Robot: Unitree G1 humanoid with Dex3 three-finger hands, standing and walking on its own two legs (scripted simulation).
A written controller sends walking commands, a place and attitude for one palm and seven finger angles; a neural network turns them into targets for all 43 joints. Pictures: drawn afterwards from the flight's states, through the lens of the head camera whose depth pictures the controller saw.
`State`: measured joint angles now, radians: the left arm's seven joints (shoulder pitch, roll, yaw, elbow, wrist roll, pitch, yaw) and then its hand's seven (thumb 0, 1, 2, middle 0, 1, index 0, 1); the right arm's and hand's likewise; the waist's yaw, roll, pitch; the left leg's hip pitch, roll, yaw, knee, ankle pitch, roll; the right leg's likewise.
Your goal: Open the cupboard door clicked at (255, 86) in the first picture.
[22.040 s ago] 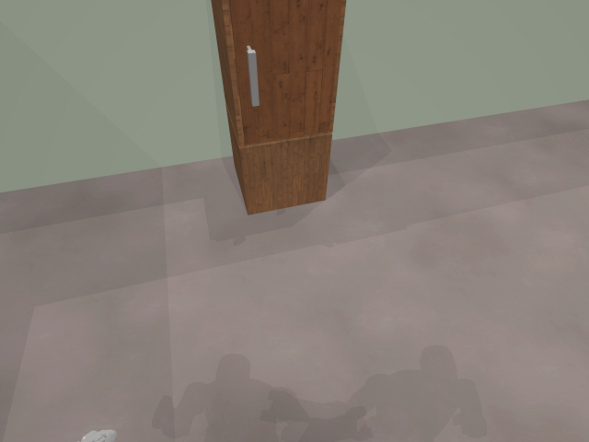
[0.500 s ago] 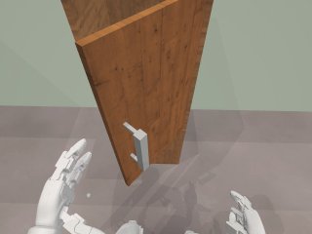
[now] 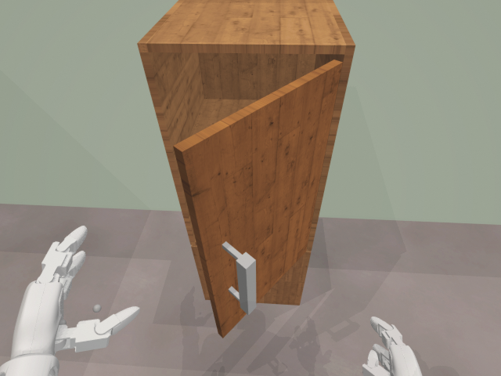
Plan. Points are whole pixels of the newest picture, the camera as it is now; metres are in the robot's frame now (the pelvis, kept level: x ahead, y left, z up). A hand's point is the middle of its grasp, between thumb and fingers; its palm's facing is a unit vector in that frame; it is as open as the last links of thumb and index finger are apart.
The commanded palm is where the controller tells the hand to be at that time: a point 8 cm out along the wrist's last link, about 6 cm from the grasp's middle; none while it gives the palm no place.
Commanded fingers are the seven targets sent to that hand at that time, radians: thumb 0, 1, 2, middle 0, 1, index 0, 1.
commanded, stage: draw the hand back to the body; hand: left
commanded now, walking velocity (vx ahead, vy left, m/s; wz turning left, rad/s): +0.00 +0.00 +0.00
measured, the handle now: (238, 279) +0.32 +0.06 -0.05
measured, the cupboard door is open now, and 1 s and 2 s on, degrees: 50 50 50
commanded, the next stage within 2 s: step back with the hand held close in 0.68 s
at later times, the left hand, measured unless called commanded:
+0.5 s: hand (48, 267) +0.19 +0.26 +0.17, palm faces +0.44 -0.81 -0.38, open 7.7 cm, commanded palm +0.14 +0.30 +0.19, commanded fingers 0.00 0.90 0.90 -0.20 -0.30 -0.20 -0.30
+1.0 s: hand (55, 265) +0.19 +0.25 +0.18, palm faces +0.39 -0.80 -0.46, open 7.4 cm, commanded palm +0.13 +0.29 +0.19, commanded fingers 0.00 0.90 0.90 -0.20 -0.30 -0.20 -0.30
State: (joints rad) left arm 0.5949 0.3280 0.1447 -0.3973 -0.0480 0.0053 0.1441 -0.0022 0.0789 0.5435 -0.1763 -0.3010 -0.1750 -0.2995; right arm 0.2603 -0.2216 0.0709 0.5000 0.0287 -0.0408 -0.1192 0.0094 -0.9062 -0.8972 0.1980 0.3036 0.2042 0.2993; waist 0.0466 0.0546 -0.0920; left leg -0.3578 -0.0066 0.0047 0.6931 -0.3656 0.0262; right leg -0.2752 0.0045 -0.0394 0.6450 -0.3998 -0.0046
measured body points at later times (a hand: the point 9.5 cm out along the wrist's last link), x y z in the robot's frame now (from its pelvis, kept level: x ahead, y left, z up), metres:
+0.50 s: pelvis +0.00 +0.00 +0.02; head -0.03 -0.02 +0.47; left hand +0.16 +0.30 +0.19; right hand +0.18 -0.22 -0.06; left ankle +0.00 +0.10 -0.72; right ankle -0.04 -0.12 -0.72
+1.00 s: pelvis -0.02 -0.01 +0.02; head -0.02 -0.03 +0.47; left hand +0.16 +0.29 +0.20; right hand +0.16 -0.25 -0.06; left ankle +0.00 +0.10 -0.72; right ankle -0.04 -0.12 -0.72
